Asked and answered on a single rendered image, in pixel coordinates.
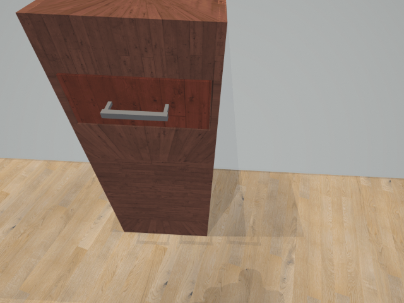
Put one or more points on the cabinet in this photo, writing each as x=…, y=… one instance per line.
x=157, y=179

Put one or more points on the drawer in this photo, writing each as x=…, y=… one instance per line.
x=88, y=94

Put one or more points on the handle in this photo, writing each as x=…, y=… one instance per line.
x=134, y=115

